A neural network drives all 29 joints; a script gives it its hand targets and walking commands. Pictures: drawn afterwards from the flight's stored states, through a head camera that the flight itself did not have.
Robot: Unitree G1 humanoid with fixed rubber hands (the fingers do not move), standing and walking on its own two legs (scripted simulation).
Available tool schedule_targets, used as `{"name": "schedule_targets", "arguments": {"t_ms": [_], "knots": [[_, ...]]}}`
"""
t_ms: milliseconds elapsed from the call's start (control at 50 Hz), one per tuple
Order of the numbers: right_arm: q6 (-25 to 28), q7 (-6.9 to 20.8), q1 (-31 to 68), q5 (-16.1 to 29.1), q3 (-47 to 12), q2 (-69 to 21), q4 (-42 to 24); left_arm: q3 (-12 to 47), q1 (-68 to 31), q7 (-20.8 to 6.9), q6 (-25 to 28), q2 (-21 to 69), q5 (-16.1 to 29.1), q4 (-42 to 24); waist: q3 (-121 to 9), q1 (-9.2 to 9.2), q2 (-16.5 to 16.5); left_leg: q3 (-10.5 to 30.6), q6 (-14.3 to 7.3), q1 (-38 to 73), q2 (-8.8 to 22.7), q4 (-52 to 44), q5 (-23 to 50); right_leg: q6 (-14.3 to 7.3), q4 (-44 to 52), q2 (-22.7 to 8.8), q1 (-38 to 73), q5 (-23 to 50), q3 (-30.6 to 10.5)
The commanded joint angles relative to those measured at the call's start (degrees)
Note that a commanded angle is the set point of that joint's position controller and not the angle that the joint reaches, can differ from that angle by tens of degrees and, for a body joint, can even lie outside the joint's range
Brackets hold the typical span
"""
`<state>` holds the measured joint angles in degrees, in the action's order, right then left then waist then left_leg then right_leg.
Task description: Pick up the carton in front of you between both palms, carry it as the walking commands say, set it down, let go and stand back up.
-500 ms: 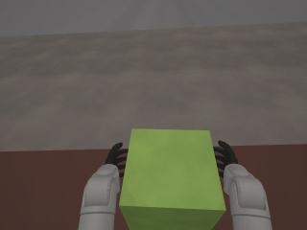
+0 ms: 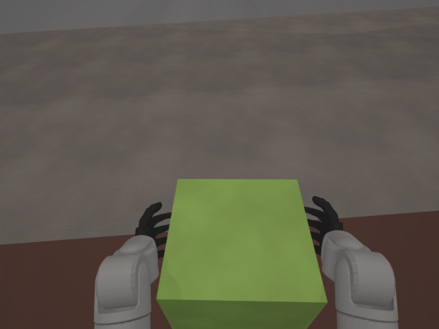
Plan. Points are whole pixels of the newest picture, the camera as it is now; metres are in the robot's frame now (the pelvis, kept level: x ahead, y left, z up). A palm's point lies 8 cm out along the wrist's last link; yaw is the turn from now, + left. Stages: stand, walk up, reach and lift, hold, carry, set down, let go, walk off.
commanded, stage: carry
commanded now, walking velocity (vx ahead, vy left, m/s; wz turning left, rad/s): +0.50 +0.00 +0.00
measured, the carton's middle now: (236, 265) +0.27 -0.01 +0.01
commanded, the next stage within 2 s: none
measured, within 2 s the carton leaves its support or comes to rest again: neither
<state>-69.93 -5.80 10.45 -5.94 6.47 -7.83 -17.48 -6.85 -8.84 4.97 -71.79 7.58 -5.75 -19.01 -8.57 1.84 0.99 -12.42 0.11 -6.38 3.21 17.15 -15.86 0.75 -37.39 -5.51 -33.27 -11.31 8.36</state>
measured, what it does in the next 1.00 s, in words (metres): walks ahead: right foot, then left foot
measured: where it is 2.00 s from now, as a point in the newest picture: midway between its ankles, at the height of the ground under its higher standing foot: (226, 184)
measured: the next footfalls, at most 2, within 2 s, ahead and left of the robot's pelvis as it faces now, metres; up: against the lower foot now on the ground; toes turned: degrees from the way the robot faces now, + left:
right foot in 0.10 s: +0.23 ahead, -0.12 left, +0.00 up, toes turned -12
left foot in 0.54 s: +0.54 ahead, +0.08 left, +0.00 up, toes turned +12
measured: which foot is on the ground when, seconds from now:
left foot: down 0.00-0.10, up 0.12-0.52, down 0.54-1.00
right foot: up 0.00-0.08, down 0.10-0.56, up 0.58-0.98, down 1.00-1.00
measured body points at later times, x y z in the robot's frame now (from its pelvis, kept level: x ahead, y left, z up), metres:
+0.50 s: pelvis +0.33 -0.02 -0.01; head +0.33 -0.03 +0.44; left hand +0.60 +0.14 +0.08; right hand +0.62 -0.16 +0.08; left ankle +0.47 +0.09 -0.72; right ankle +0.19 -0.11 -0.75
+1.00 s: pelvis +0.65 -0.01 -0.03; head +0.68 -0.02 +0.42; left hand +1.02 +0.14 +0.09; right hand +1.03 -0.16 +0.09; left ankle +0.50 +0.07 -0.74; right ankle +0.77 -0.09 -0.75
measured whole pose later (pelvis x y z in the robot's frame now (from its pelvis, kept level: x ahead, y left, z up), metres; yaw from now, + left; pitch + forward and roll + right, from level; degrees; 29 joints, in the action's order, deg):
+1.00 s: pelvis +0.65 -0.01 -0.03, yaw +2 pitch +5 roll +1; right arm -67.9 -7.4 40.5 -3.0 11.6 0.0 6.3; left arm -12.0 -38.6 6.2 -70.5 0.4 -4.3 3.6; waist -1.8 1.1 0.1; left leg -10.0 -1.1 -7.9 1.3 34.4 -29.0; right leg -4.9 -32.7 -0.9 -32.3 -4.4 8.1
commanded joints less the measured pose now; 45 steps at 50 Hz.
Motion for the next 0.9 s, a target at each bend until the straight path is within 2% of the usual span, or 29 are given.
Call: {"name": "schedule_targets", "arguments": {"t_ms": [0, 20, 60, 80, 100, 120, 140, 160, 180, 200, 240, 280, 320, 380, 440, 480, 500, 520, 540, 560, 580, 600, 620, 640, 660, 680, 740, 800, 880], "knots": [[-1.0, 15.2, 24.5, 24.1, -40.8, -50.6, -1.0, 39.6, -26.9, -13.4, 0.9, 49.0, 21.3, -1.8, -5.0, -0.47, 8.0, 6.5, -5.6, 3.6, 11.7, -5.6, 8.7, -0.2, 7.0, 2.0, 5.4, 5.7, 3.9], [-0.9, 15.4, 24.5, 23.9, -40.8, -50.6, -1.1, 39.5, -26.9, -13.4, 1.0, 49.1, 21.1, -2.1, -4.6, -0.65, 8.1, 5.5, -5.1, 3.2, 11.5, -3.7, 8.5, -0.5, 8.6, 2.3, 7.9, 6.0, 5.0], [-0.8, 15.5, 23.8, 23.4, -41.1, -50.6, -1.2, 39.2, -25.9, -13.6, 1.2, 49.1, 20.9, -2.0, -6.3, -1.54, 5.1, 0.5, -3.1, -1.5, 8.5, 7.7, 13.7, -1.3, 11.4, 4.9, 20.8, 2.6, 8.8], [-0.8, 15.5, 23.0, 23.1, -41.1, -50.1, -1.0, 39.0, -25.0, -13.6, 1.3, 49.2, 20.8, -1.5, -9.7, -2.34, 2.5, -1.2, -1.3, -7.9, 7.0, 18.4, 15.0, -2.1, 10.6, 2.7, 32.7, -0.2, 5.3], [-1.0, 15.6, 23.8, 23.1, -41.4, -49.6, -2.3, 38.5, -23.4, -13.7, 1.7, 48.4, 19.9, -0.9, -13.5, -3.71, -9.7, -1.6, 2.2, -19.8, 2.6, 35.4, 4.7, -6.8, 18.6, -11.3, 41.7, -13.3, -18.0], [-1.2, 15.7, 25.7, 23.6, -42.0, -50.2, -3.6, 38.4, -23.2, -13.9, 2.3, 49.1, 19.6, -0.2, -14.0, -3.86, -19.6, 3.0, 2.7, -34.5, -2.5, 47.9, -12.4, -13.2, 24.4, -19.7, 49.3, -11.7, -35.7], [-0.7, 15.8, 26.4, 23.7, -42.3, -50.8, -3.0, 38.9, -24.8, -14.0, 2.6, 50.4, 20.5, -1.4, -13.4, -3.38, -15.5, 8.9, 0.7, -38.3, 0.5, 54.4, -12.6, -14.0, 24.3, -20.5, 47.7, -4.7, -34.7], [-0.1, 16.0, 27.0, 23.9, -42.4, -52.0, -3.2, 39.7, -26.2, -14.1, 3.1, 52.2, 21.1, -2.4, -13.6, -3.23, -11.1, 10.7, -0.5, -38.7, 2.8, 56.4, -10.6, -13.3, 22.7, -18.6, 45.0, 1.3, -29.7], [0.7, 15.9, 26.9, 23.9, -42.7, -53.2, -3.4, 40.7, -27.9, -14.2, 3.8, 53.6, 21.8, -3.6, -14.2, -2.99, -5.6, 11.8, -1.2, -38.1, 4.4, 55.2, -7.0, -11.9, 22.4, -17.7, 42.9, 3.0, -25.9], [1.4, 15.8, 26.4, 23.8, -43.0, -54.1, -3.5, 41.7, -29.1, -14.3, 4.4, 54.7, 22.4, -4.6, -13.8, -2.69, -3.5, 12.1, -1.2, -36.3, 5.6, 52.0, -3.8, -10.1, 23.4, -16.4, 39.9, 4.2, -21.5], [2.6, 15.4, 24.4, 23.2, -43.3, -55.7, -3.7, 42.9, -29.6, -14.6, 5.2, 55.3, 23.7, -6.1, -13.5, -2.62, -5.2, 10.3, -0.8, -32.9, 4.9, 45.2, -0.1, -8.3, 25.2, -14.2, 36.9, 4.4, -14.5], [3.5, 14.7, 21.4, 21.8, -43.0, -55.7, -3.4, 43.7, -27.8, -15.1, 5.5, 54.7, 24.4, -6.8, -12.2, -2.75, -6.7, 8.1, -0.2, -32.5, 4.1, 38.3, 1.9, -8.3, 26.4, -12.8, 36.8, 6.5, -9.9], [3.8, 14.1, 19.2, 20.8, -42.9, -54.9, -3.4, 44.1, -26.2, -15.5, 5.5, 53.2, 24.6, -7.2, -10.6, -3.0, -7.4, 5.9, -0.2, -33.2, 2.7, 31.3, 4.5, -8.4, 24.4, -10.6, 38.1, 13.0, -5.9], [3.6, 13.6, 19.8, 20.6, -42.9, -52.6, -5.3, 43.9, -26.0, -15.6, 5.2, 50.1, 24.6, -8.1, -7.4, -3.58, -8.7, 2.5, -0.7, -30.9, 1.0, 21.4, 8.1, -7.9, 23.0, -8.8, 37.5, 17.9, -2.0], [2.3, 13.3, 24.5, 21.7, -43.0, -48.7, -7.3, 43.5, -29.3, -14.9, 4.4, 46.1, 24.6, -8.7, -4.7, -4.72, -10.1, 0.7, -2.4, -27.0, -0.5, 16.4, 11.8, -7.4, 21.1, -8.1, 36.7, 19.5, -0.3], [1.3, 13.2, 27.5, 22.1, -42.0, -45.5, -6.5, 43.1, -32.4, -14.0, 3.5, 43.2, 24.5, -7.9, -5.1, -3.32, -10.0, -0.5, -3.9, -20.5, -1.8, 14.8, 11.1, -6.7, 15.4, -7.9, 35.3, 24.7, 1.4], [0.8, 13.1, 28.3, 22.1, -41.1, -43.7, -5.0, 42.8, -34.5, -13.6, 3.0, 41.6, 24.4, -7.1, -7.2, -1.54, -8.2, -2.7, -4.2, -12.2, -4.2, 12.8, 10.4, -5.5, 7.7, -6.1, 32.7, 28.0, 4.6], [0.3, 13.0, 28.8, 21.9, -40.0, -41.5, -2.9, 42.4, -36.2, -13.1, 2.5, 40.0, 24.1, -6.0, -10.9, 0.38, -4.7, -2.8, -4.1, -0.4, -5.4, 12.4, 7.2, -4.0, -2.9, -3.3, 27.5, 25.9, 6.2], [-0.3, 12.9, 30.0, 21.8, -39.1, -39.6, -1.2, 41.5, -38.3, -12.7, 1.9, 38.6, 23.5, -4.5, -14.6, 2.44, 2.8, 13.5, -4.9, 9.5, 6.0, 9.9, -1.8, -2.1, -17.8, -1.4, 17.7, 9.8, 5.1], [-0.3, 12.9, 32.5, 21.6, -37.8, -37.5, 0.6, 41.3, -39.8, -12.3, 1.1, 39.7, 24.1, -3.2, -16.8, 2.05, 18.1, 42.6, -13.4, 20.7, 20.0, 0.9, -7.6, 0.1, -33.3, 7.5, -2.2, -15.0, 1.2], [-0.7, 12.9, 34.6, 23.1, -38.3, -39.2, 1.8, 40.4, -42.9, -12.0, 0.9, 39.6, 24.1, -1.6, -16.0, 1.88, 16.4, 45.7, -15.5, 20.0, 20.5, -1.9, -4.7, -1.5, -41.9, 5.8, -7.9, -18.0, -6.5], [-0.6, 13.1, 37.7, 24.3, -38.5, -41.1, 2.0, 39.6, -45.2, -11.7, 0.9, 41.2, 24.3, -0.3, -15.1, 2.13, 12.9, 40.3, -15.4, 17.4, 19.3, 0.4, 3.2, -3.0, -45.2, 3.5, -10.0, -16.1, -8.6], [-0.4, 13.3, 40.9, 25.5, -38.9, -43.3, 2.3, 38.9, -47.3, -11.5, 1.2, 42.7, 24.4, 1.0, -14.8, 1.94, 6.1, 34.6, -14.4, 15.0, 17.9, 3.2, 9.1, -3.9, -45.2, 1.8, -11.1, -13.8, -8.9], [0.0, 13.5, 44.7, 26.8, -39.6, -45.2, 2.4, 38.3, -48.8, -11.3, 1.6, 44.0, 24.3, 2.4, -14.3, 1.4, 2.2, 29.3, -12.9, 10.7, 16.4, 3.7, 11.7, -4.2, -41.6, 0.5, -9.9, -10.6, -9.3], [0.5, 13.8, 48.8, 28.0, -40.0, -46.7, 2.7, 37.9, -51.0, -11.0, 2.1, 45.0, 24.2, 3.4, -14.9, 0.77, 2.0, 25.5, -11.7, 7.8, 15.3, 2.9, 10.1, -4.2, -38.5, -0.1, -8.0, -8.6, -9.1], [0.9, 14.0, 51.4, 29.0, -40.2, -48.2, 3.5, 37.7, -52.4, -10.7, 2.5, 45.9, 24.1, 4.5, -15.1, 0.66, 2.6, 23.5, -11.4, 6.1, 14.7, 2.3, 9.5, -4.0, -36.7, 0.3, -6.9, -7.4, -8.2], [1.7, 14.1, 57.2, 30.6, -39.3, -49.5, 6.6, 36.4, -57.0, -9.7, 3.6, 46.7, 23.3, 7.1, -14.4, 0.24, 4.0, 18.9, -12.4, 5.6, 13.3, 2.0, 9.8, -3.3, -29.8, 0.6, -9.5, -4.8, -6.4], [1.9, 13.7, 59.7, 30.1, -36.8, -49.5, 12.1, 34.7, -60.8, -9.0, 3.7, 46.3, 23.1, 10.9, -13.1, 1.05, 5.0, 14.2, -12.3, 7.1, 11.5, 4.3, 19.4, -3.2, -18.1, 1.0, -10.4, -0.9, -4.4], [2.0, 13.2, 62.4, 28.9, -33.6, -50.8, 18.5, 32.8, -65.3, -9.2, 3.7, 48.0, 23.8, 16.0, -10.8, 2.24, 6.0, 9.8, -9.7, 7.5, 8.5, 6.3, 30.0, -4.4, -0.8, 5.1, -4.2, 5.5, 0.9]]}}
